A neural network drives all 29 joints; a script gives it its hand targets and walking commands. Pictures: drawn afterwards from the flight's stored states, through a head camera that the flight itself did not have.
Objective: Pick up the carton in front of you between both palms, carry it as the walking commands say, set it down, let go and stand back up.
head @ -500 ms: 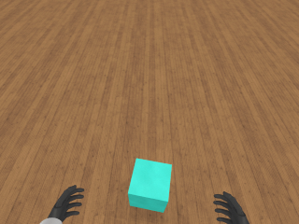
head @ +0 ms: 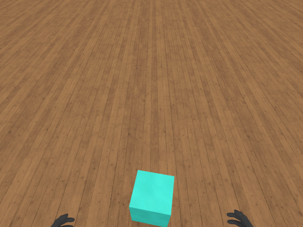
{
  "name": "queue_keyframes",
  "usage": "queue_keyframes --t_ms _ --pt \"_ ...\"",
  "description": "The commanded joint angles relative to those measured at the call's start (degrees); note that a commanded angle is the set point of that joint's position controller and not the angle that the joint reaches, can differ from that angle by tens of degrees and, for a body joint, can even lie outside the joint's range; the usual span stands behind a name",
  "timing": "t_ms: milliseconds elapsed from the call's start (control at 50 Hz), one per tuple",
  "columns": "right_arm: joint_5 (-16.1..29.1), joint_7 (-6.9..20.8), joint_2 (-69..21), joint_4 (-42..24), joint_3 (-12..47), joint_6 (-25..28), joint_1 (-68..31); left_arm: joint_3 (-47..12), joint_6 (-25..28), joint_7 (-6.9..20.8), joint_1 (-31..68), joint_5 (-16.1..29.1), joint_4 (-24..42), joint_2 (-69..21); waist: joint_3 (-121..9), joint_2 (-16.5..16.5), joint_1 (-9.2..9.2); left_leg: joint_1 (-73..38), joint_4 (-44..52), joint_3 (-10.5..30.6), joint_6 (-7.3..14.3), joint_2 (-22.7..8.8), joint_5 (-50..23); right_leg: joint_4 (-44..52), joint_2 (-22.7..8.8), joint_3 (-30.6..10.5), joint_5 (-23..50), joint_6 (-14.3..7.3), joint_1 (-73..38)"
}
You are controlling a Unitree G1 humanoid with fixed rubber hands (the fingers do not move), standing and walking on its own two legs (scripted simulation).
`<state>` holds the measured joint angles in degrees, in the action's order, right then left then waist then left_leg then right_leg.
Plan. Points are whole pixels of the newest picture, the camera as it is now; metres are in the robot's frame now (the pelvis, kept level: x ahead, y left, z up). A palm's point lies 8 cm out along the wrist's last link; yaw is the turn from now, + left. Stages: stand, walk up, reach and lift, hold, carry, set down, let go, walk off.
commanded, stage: stand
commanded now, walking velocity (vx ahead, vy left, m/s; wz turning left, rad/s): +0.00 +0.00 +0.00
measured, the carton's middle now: (152, 199) +0.43 -0.01 -0.65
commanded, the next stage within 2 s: none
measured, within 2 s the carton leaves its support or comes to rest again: neither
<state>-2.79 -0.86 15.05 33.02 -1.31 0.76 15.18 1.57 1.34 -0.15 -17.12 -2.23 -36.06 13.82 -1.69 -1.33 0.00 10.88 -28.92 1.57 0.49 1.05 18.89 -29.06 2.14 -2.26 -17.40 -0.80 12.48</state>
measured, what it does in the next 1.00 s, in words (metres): stands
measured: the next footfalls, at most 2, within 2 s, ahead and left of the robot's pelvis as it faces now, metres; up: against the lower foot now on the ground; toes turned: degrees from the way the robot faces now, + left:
none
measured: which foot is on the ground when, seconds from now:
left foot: down 0.00-1.00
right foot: down 0.00-1.00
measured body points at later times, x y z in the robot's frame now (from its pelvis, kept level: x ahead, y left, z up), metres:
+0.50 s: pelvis +0.04 -0.01 -0.01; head +0.04 -0.02 +0.44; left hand +0.11 +0.24 -0.13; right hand +0.10 -0.28 -0.14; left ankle -0.04 +0.11 -0.74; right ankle -0.02 -0.11 -0.74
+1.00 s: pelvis +0.02 -0.01 +0.00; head +0.02 -0.02 +0.45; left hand +0.01 +0.23 -0.15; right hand +0.00 -0.26 -0.16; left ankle -0.04 +0.11 -0.74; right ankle -0.02 -0.11 -0.74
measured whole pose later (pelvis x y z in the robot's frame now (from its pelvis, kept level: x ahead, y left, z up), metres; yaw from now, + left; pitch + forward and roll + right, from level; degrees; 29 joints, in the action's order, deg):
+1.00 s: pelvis +0.02 -0.01 +0.00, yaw -2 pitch +0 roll +0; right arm -0.9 -2.9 12.6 59.3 2.5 -0.4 21.5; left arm -1.1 0.1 -2.2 -22.6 -0.7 -56.8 11.2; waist -1.0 -0.8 -0.1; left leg 7.2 -27.9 -0.1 -0.6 -0.4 20.8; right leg -30.1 3.1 -3.0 -19.6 -2.2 10.3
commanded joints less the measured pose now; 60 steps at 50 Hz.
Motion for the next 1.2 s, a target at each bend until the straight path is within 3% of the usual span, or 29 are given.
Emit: queue_keyframes --t_ms 0,80,340,580,1180 --pt "0.38 -0.15 5.65 -0.82 -1.18 4.31 -1.65 1.29 3.66 -0.06 2.11 0.40 1.71 5.75 -4.42 2.30 -0.57 -0.76 3.27 6.45 -0.33 -6.61 -8.27 4.08 -6.95 -6.77 11.68 0.33 2.89" --pt "0.82 -0.46 6.58 2.44 -0.88 4.21 1.22 0.89 3.52 -0.43 -1.32 0.79 -0.69 6.66 -5.44 2.34 -0.41 -0.49 0.87 5.39 -0.59 -6.40 -16.40 1.14 -6.70 -6.24 20.41 -0.11 1.92" --pt "1.83 -1.57 6.58 8.46 0.29 1.87 6.18 0.06 1.34 -1.63 -5.87 1.49 -4.71 7.09 -2.95 1.29 -0.27 -0.08 -2.18 2.61 -0.44 -5.53 -23.34 -2.10 -6.08 -5.40 30.48 -1.62 1.26" --pt "1.82 -2.14 6.07 14.61 0.90 0.18 8.10 -0.22 -0.16 -2.12 -6.99 1.39 -9.51 6.31 0.67 1.74 -0.20 -0.74 0.36 1.75 -0.10 -5.33 -17.49 -0.16 -5.89 -5.95 26.44 -2.32 0.64" --pt "1.93 -2.23 0.55 30.10 3.68 -1.06 11.04 -2.52 -1.12 -2.47 -10.14 1.59 -24.57 0.87 7.20 1.53 -0.12 -2.14 5.16 1.78 0.51 -5.84 -11.86 4.76 -5.46 -6.32 15.49 -2.12 1.00"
